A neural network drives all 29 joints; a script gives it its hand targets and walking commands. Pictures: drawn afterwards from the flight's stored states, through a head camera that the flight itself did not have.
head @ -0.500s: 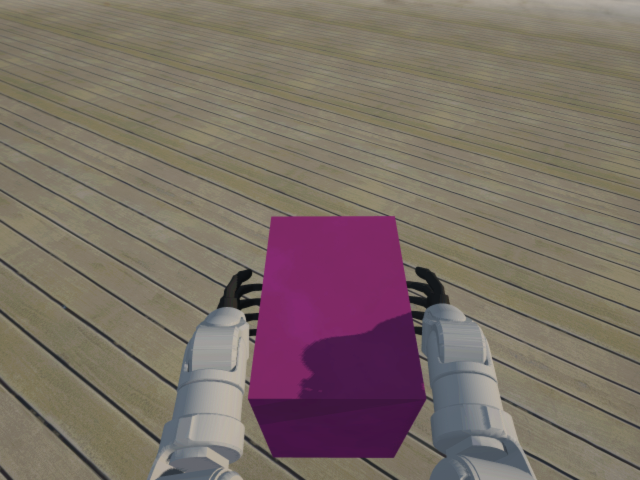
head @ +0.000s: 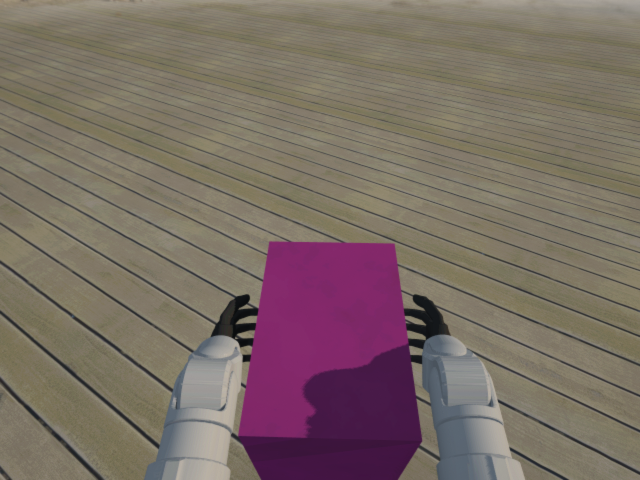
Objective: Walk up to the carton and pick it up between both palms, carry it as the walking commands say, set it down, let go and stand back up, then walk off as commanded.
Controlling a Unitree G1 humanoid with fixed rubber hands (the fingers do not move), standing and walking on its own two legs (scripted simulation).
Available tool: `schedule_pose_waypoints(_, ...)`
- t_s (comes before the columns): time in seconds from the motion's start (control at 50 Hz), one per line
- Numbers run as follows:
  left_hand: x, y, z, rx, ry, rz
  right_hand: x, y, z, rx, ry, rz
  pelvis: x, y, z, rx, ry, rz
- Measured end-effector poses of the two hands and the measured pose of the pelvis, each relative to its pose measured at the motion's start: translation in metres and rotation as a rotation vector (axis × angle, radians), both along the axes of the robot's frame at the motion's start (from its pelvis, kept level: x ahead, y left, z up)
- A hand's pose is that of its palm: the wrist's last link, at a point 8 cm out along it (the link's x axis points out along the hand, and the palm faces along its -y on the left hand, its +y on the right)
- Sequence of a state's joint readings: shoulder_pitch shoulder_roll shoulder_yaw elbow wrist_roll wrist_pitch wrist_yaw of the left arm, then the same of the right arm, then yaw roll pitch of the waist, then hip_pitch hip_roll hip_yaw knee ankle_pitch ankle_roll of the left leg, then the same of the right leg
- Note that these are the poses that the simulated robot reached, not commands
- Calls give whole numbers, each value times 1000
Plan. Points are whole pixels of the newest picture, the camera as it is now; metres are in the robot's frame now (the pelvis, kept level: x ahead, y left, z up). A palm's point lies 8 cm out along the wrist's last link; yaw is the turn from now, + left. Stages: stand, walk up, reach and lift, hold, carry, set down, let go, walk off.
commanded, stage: hold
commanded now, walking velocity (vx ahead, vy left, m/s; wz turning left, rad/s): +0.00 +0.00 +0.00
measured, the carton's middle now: (329, 366) +0.31 +0.00 -0.04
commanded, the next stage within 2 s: carry in 0.30 s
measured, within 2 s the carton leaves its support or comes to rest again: neither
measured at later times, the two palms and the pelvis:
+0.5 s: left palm (217, 339) +0.29 +0.15 +0.05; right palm (427, 330) +0.30 -0.13 +0.06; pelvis -0.02 -0.01 -0.01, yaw +1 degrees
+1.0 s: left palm (233, 393) +0.22 +0.11 +0.05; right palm (439, 319) +0.32 -0.14 +0.07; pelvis +0.03 -0.09 -0.03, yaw +16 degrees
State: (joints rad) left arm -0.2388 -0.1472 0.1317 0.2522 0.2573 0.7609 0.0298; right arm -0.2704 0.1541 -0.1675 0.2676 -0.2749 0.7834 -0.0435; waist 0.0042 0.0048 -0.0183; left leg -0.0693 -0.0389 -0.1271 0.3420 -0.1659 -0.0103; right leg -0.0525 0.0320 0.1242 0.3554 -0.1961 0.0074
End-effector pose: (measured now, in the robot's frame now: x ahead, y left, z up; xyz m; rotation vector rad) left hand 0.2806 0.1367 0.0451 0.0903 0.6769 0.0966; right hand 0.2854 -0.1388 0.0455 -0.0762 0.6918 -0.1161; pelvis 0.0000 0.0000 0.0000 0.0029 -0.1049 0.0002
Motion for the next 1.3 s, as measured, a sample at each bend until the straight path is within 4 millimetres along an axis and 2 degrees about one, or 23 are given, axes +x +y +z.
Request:
schedule_pose_waypoints(0.1,-9,0,5,1,-9,17,-5,0,3,6,-12,19,-7,-4,-1,1,-21,12)
schedule_pose_waypoints(0.26,-14,-3,-5,-53,14,35,-12,-2,1,-17,11,-5,-23,-10,-5,-3,-43,13)
schedule_pose_waypoints(0.36,-8,5,-8,-72,3,44,-4,7,5,-13,-5,-32,-26,-3,-8,-7,-12,-2)
schedule_pose_waypoints(0.48,6,11,5,-77,-54,66,14,13,14,-2,-62,-11,-23,-5,-7,-46,121,12)
schedule_pose_waypoints(0.56,11,2,12,-122,-81,127,27,5,22,42,-90,-11,-21,-20,-7,-57,207,26)
schedule_pose_waypoints(0.64,7,-17,17,-120,-128,154,32,-14,27,92,-135,-8,-19,-42,-15,-39,260,52)
schedule_pose_waypoints(0.76,-16,-45,19,-71,-57,163,9,-42,9,127,-60,23,-7,-68,-18,-6,224,162)
schedule_pose_waypoints(0.84,-39,-43,16,-84,-25,228,7,-37,13,111,-25,86,11,-79,-21,16,206,219)
schedule_pose_waypoints(0.94,-55,-26,11,-120,-93,347,27,-11,28,85,-81,204,26,-86,-34,8,178,256)
schedule_pose_waypoints(1.02,-67,-25,2,-139,-41,408,28,-6,19,48,-27,267,28,-97,-31,-18,173,295)
schedule_pose_waypoints(1.1,-81,-38,0,-144,47,432,14,-19,10,28,59,283,29,-111,-17,-66,153,338)
schedule_pose_waypoints(1.16,-84,-52,6,-146,42,438,12,-33,16,28,54,287,27,-127,-11,-93,141,361)
schedule_pose_waypoints(1.24,-77,-74,22,-146,-40,457,24,-52,36,38,-25,310,30,-157,-8,-111,148,403)
schedule_pose_waypoints(1.3,-73,-93,31,-127,-87,487,38,-67,44,61,-68,344,40,-181,-9,-108,167,440)
